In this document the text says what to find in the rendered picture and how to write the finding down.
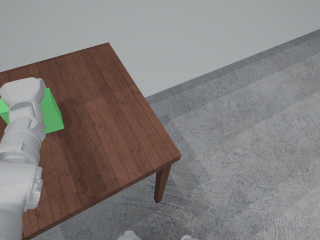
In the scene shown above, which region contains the left robot forearm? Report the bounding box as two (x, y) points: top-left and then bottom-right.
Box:
(0, 99), (46, 167)

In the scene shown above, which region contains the left robot shin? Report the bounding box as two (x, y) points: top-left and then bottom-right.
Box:
(124, 230), (137, 237)

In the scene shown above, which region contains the robot left upper arm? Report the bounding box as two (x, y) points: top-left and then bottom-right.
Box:
(0, 162), (43, 240)

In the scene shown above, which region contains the left robot hand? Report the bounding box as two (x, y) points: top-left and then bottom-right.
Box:
(0, 77), (47, 129)

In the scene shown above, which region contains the sponge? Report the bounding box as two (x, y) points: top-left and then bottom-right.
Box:
(0, 88), (64, 134)

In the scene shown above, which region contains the table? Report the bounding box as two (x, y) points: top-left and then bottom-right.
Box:
(0, 42), (181, 240)

